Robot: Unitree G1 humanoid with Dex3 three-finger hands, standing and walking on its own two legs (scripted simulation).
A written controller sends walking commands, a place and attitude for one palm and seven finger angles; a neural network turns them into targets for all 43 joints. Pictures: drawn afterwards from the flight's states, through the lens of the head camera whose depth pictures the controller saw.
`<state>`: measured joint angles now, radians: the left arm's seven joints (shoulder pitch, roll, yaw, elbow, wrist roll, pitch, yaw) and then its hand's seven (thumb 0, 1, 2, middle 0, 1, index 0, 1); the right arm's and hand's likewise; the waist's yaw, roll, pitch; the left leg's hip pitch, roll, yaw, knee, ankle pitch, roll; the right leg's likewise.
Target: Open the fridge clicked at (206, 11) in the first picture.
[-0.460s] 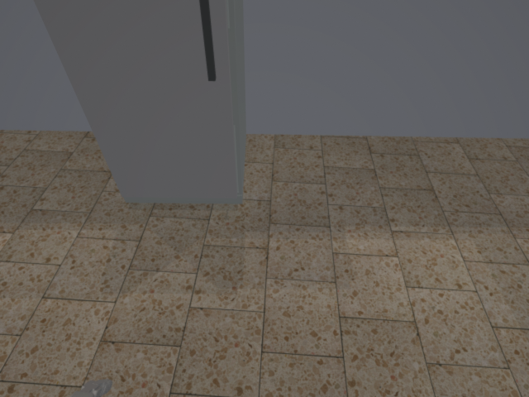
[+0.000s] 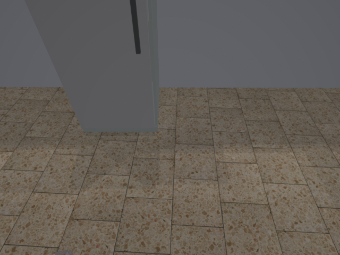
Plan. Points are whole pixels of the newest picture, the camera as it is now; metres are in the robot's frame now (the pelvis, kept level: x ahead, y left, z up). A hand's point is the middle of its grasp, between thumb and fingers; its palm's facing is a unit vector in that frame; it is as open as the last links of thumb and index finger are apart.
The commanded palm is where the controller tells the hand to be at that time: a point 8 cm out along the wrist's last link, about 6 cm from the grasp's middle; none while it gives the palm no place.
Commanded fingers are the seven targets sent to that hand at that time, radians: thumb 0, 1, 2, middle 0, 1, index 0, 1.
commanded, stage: stand and wait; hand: right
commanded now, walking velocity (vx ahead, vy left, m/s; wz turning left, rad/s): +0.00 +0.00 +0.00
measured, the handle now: (135, 22) +1.08 +0.22 +0.10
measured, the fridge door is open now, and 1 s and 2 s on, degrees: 0 0 0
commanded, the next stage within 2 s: look at it before walking up in 0.36 s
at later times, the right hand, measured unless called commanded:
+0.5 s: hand out of the picture +0.07 -0.24 -0.15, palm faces -0.04 +0.94 -0.33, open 7.4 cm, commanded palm none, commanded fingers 0.00 -0.90 -0.90 0.20 0.30 0.20 0.30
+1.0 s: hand out of the picture +0.08 -0.24 -0.15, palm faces -0.03 +0.94 -0.33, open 7.4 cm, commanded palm none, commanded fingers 0.00 -0.90 -0.90 0.20 0.30 0.20 0.30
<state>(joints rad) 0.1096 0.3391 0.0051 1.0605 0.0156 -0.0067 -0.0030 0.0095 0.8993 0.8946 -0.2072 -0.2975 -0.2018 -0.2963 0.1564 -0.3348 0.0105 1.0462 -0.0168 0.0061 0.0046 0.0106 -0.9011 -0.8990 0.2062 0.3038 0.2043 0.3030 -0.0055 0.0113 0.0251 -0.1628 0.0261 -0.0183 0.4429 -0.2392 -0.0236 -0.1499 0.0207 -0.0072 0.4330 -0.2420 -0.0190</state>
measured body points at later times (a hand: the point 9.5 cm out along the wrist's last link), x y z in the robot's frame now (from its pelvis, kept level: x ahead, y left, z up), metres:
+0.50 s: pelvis -0.01 +0.01 +0.00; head -0.01 +0.01 +0.45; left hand +0.06 +0.30 -0.13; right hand +0.07 -0.29 -0.13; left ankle +0.00 +0.14 -0.74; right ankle +0.00 -0.11 -0.74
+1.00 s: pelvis +0.00 +0.01 +0.00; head +0.00 +0.01 +0.45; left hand +0.09 +0.31 -0.13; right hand +0.08 -0.29 -0.13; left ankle +0.00 +0.14 -0.74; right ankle +0.00 -0.11 -0.74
